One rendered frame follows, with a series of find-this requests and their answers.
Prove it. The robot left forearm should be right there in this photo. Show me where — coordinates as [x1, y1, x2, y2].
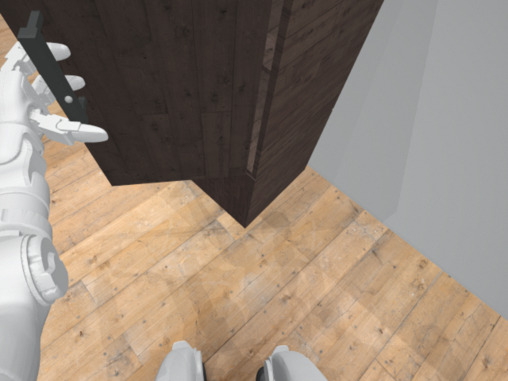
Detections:
[0, 123, 52, 242]

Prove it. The left robot thigh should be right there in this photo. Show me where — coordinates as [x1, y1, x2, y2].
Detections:
[154, 347, 204, 381]

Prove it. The handle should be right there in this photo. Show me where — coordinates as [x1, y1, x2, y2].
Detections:
[17, 10, 89, 125]

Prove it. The robot left hand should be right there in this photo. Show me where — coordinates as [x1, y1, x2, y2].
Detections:
[0, 41, 108, 146]

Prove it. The left robot upper arm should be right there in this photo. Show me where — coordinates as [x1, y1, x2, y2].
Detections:
[0, 234, 69, 381]

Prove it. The cupboard door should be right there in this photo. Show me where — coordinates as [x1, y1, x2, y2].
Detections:
[0, 0, 272, 187]

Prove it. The left robot shin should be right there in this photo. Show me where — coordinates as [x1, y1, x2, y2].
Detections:
[172, 341, 191, 350]

